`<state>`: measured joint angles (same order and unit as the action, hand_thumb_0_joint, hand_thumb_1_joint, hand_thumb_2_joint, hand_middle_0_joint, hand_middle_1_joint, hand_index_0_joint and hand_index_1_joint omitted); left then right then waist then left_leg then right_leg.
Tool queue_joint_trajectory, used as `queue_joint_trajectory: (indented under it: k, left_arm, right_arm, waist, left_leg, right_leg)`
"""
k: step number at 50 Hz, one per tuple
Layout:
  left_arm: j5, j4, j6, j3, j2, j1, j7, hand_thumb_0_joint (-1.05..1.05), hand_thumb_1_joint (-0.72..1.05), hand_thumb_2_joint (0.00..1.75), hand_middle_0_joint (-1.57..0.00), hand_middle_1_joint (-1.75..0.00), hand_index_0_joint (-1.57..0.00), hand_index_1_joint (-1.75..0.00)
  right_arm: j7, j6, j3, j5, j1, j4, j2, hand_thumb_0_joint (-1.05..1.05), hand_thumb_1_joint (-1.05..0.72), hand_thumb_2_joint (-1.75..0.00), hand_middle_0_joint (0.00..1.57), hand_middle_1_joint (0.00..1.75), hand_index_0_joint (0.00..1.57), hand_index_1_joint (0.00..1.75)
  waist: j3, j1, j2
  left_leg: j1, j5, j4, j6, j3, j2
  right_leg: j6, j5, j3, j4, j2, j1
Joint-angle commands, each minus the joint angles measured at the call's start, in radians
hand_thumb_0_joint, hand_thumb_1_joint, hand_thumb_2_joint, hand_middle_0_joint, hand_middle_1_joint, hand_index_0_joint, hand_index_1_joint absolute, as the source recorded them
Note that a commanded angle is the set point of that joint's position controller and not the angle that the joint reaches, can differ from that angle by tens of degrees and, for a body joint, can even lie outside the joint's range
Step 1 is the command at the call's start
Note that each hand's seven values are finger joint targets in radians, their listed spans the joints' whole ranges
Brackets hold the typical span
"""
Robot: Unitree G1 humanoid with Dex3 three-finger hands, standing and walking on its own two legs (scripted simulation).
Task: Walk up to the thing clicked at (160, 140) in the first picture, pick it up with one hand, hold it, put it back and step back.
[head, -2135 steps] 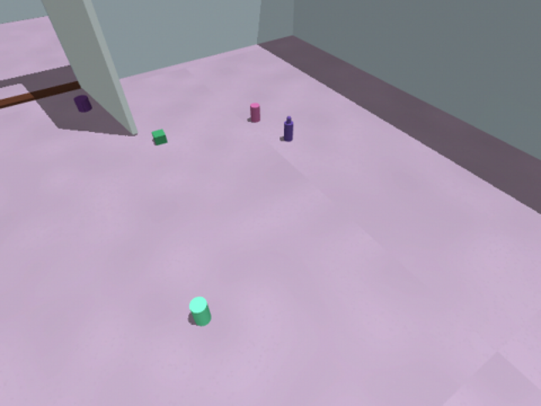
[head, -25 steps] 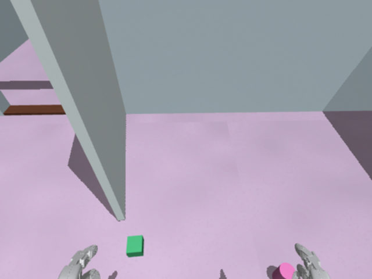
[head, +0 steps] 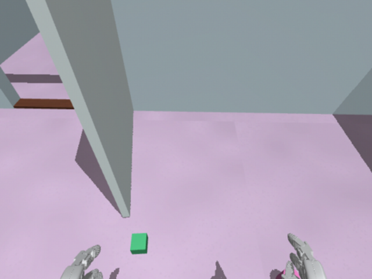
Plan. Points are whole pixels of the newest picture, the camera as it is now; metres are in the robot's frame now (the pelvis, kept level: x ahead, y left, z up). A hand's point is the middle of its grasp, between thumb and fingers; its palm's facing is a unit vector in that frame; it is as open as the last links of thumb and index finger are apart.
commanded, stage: home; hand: left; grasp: from above
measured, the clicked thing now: (139, 243) +0.47 +0.24 -0.68
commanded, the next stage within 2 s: stand in 1.54 s
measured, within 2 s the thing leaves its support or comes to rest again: neither
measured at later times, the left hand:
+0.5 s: hand out of the picture +0.16 +0.18 -0.04, palm faces +0.05 -0.98 -0.19, open 7.7 cm
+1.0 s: hand out of the picture +0.16 +0.18 -0.04, palm faces +0.04 -0.98 -0.19, open 7.5 cm
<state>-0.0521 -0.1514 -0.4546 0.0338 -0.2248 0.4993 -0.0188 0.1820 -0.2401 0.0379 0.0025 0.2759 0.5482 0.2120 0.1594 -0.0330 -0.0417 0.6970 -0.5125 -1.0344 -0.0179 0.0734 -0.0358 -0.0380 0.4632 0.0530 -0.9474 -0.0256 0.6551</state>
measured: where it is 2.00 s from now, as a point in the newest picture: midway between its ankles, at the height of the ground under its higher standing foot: outside the picture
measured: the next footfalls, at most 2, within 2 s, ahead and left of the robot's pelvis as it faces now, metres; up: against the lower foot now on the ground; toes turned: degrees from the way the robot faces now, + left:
none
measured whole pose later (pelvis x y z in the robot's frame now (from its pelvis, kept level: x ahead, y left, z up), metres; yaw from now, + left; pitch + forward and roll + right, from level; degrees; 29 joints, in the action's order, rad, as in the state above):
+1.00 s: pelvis +0.00 +0.00 +0.00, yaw +0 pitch +10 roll -3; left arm -0.06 -0.14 -0.46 0.03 -0.22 0.50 -0.01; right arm 0.19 -0.25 0.03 0.00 0.29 0.55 0.22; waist 0.16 -0.04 -0.05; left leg 0.69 -0.51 -1.04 -0.02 0.07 -0.04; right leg -0.04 0.46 0.05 -0.95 -0.02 0.66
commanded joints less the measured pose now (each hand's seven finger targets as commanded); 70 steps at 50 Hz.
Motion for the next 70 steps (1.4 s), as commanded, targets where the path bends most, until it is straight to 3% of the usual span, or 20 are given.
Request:
queue_joint_trajectory:
  k: [1, 3, 7, 15, 20, 25, 33, 48, 55, 61, 62, 63, 68, 70]
  left_arm:
    - [0.006, -0.171, 0.045, 0.055, -0.091, 0.003, -0.008, 0.00, 0.80, 0.84, -0.19, -0.28, -0.19, -0.28]
    - [0.002, -0.180, 0.045, 0.057, -0.094, -0.019, -0.008, 0.00, 0.86, 0.88, -0.20, -0.29, -0.20, -0.29]
    - [0.001, -0.168, 0.044, 0.059, -0.091, -0.015, -0.007, 0.00, 0.83, 0.86, -0.19, -0.29, -0.19, -0.29]
    - [0.005, -0.177, 0.040, 0.057, -0.094, -0.021, -0.004, 0.00, 0.84, 0.87, -0.19, -0.29, -0.19, -0.29]
    - [0.009, -0.179, 0.038, 0.061, -0.100, -0.036, -0.007, 0.00, 0.85, 0.87, -0.19, -0.29, -0.19, -0.29]
    - [0.010, -0.192, 0.037, 0.058, -0.098, -0.036, -0.004, 0.00, 0.87, 0.88, -0.20, -0.29, -0.20, -0.29]
    - [0.004, -0.163, 0.038, 0.058, -0.097, -0.029, -0.001, 0.00, 0.85, 0.87, -0.19, -0.29, -0.19, -0.29]
    - [0.005, -0.168, 0.046, 0.066, -0.104, -0.016, -0.004, 0.00, 0.90, 0.90, -0.20, -0.30, -0.20, -0.30]
    - [0.009, -0.194, 0.042, 0.060, -0.109, -0.019, -0.004, 0.00, 0.90, 0.90, -0.20, -0.30, -0.20, -0.30]
    - [0.003, -0.179, 0.043, 0.058, -0.101, -0.028, -0.005, 0.00, 0.90, 0.90, -0.20, -0.30, -0.20, -0.30]
    - [0.003, -0.207, 0.045, 0.044, -0.094, -0.050, -0.005, 0.00, 0.90, 0.90, -0.20, -0.30, -0.20, -0.30]
    - [0.000, -0.172, 0.043, 0.068, -0.100, -0.010, -0.007, 0.00, 0.90, 0.90, -0.20, -0.30, -0.20, -0.30]
    - [0.003, -0.180, 0.046, 0.064, -0.104, -0.004, -0.006, 0.00, 0.90, 0.90, -0.20, -0.30, -0.20, -0.30]
    - [0.004, -0.187, 0.050, 0.053, -0.095, -0.023, -0.006, 0.00, 0.90, 0.90, -0.20, -0.30, -0.20, -0.30]
  right_arm:
    - [0.010, -0.058, -0.055, -0.001, -0.062, -0.154, 0.129, 0.00, -0.90, -0.90, 0.20, 0.30, 0.20, 0.30]
    - [0.009, -0.059, -0.055, -0.001, -0.060, -0.158, 0.129, 0.00, -0.90, -0.90, 0.20, 0.30, 0.20, 0.30]
    - [0.009, -0.059, -0.056, 0.000, -0.065, -0.159, 0.129, 0.00, -0.90, -0.90, 0.20, 0.30, 0.20, 0.30]
    - [0.010, -0.062, -0.059, 0.000, -0.055, -0.159, 0.130, 0.00, -0.90, -0.90, 0.20, 0.30, 0.20, 0.30]
    - [0.010, -0.065, -0.056, 0.000, -0.068, -0.160, 0.126, 0.00, -0.90, -0.90, 0.20, 0.30, 0.20, 0.30]
    - [0.012, -0.069, -0.057, 0.000, -0.062, -0.160, 0.128, 0.00, -0.90, -0.90, 0.20, 0.30, 0.20, 0.30]
    - [0.012, -0.071, -0.058, 0.002, -0.066, -0.161, 0.131, 0.00, -0.90, -0.90, 0.20, 0.30, 0.20, 0.30]
    - [0.015, -0.072, -0.061, 0.000, -0.055, -0.153, 0.126, 0.00, -0.90, -0.90, 0.20, 0.30, 0.20, 0.30]
    - [0.010, -0.066, -0.063, 0.002, -0.060, -0.160, 0.130, 0.00, -0.90, -0.90, 0.20, 0.30, 0.20, 0.30]
    - [0.009, -0.062, -0.063, 0.003, -0.056, -0.161, 0.133, 0.00, -0.90, -0.90, 0.20, 0.30, 0.20, 0.30]
    - [0.008, -0.064, -0.059, 0.004, -0.065, -0.166, 0.128, 0.00, -0.90, -0.90, 0.20, 0.30, 0.20, 0.30]
    - [0.010, -0.064, -0.064, 0.002, -0.052, -0.156, 0.132, 0.00, -0.90, -0.90, 0.20, 0.30, 0.20, 0.30]
    - [0.010, -0.064, -0.067, 0.001, -0.047, -0.159, 0.132, 0.00, -0.90, -0.90, 0.20, 0.30, 0.20, 0.30]
    - [0.010, -0.062, -0.063, 0.001, -0.058, -0.164, 0.127, 0.00, -0.90, -0.90, 0.20, 0.30, 0.20, 0.30]
  waist:
    - [0.093, 0.002, -0.022]
    - [0.097, -0.007, -0.007]
    - [0.072, 0.002, -0.006]
    - [0.084, -0.005, -0.007]
    - [0.046, -0.002, -0.012]
    - [0.070, -0.007, -0.038]
    - [0.054, -0.008, 0.002]
    - [0.091, -0.009, 0.001]
    - [0.086, 0.000, -0.029]
    - [0.073, -0.012, -0.017]
    - [0.058, -0.007, -0.018]
    - [0.075, -0.006, -0.014]
    - [0.113, -0.008, -0.013]
    - [0.089, -0.009, 0.006]
  left_leg:
    - [-0.104, 0.306, 0.186, 0.014, -0.021, 0.031]
    - [-0.095, 0.290, 0.181, 0.018, -0.024, 0.035]
    - [-0.084, 0.236, 0.200, 0.017, -0.021, 0.031]
    - [-0.093, 0.248, 0.187, 0.018, -0.031, 0.032]
    - [-0.063, 0.158, 0.203, 0.021, -0.026, 0.033]
    - [-0.088, 0.184, 0.206, 0.016, -0.020, 0.027]
    - [-0.057, 0.126, 0.205, 0.023, -0.025, 0.032]
    - [-0.083, 0.245, 0.171, 0.023, -0.035, 0.034]
    - [-0.085, 0.247, 0.186, 0.018, -0.030, 0.032]
    - [-0.087, 0.209, 0.198, 0.019, -0.018, 0.024]
    - [-0.079, 0.205, 0.199, 0.019, -0.016, 0.023]
    - [-0.084, 0.212, 0.193, 0.018, -0.019, 0.024]
    - [-0.102, 0.282, 0.173, 0.018, -0.027, 0.027]
    - [-0.084, 0.257, 0.168, 0.022, -0.031, 0.030]
  right_leg:
    - [0.038, -0.228, 0.041, 0.125, 0.050, -0.065]
    - [0.034, -0.228, 0.037, 0.136, 0.048, -0.075]
    - [0.035, -0.178, 0.037, 0.139, 0.048, -0.059]
    - [0.033, -0.193, 0.028, 0.141, 0.045, -0.065]
    - [0.029, -0.122, 0.027, 0.159, 0.042, -0.049]
    - [0.032, -0.140, 0.029, 0.144, 0.046, -0.044]
    - [0.027, -0.095, 0.024, 0.160, 0.044, -0.042]
    - [0.028, -0.200, 0.020, 0.146, 0.040, -0.070]
    - [0.033, -0.194, 0.024, 0.136, 0.041, -0.069]
    - [0.033, -0.160, 0.027, 0.138, 0.046, -0.048]
    - [0.032, -0.158, 0.028, 0.140, 0.044, -0.046]
    - [0.032, -0.164, 0.027, 0.137, 0.044, -0.056]
    - [0.032, -0.224, 0.025, 0.129, 0.043, -0.071]
    - [0.029, -0.210, 0.022, 0.142, 0.042, -0.066]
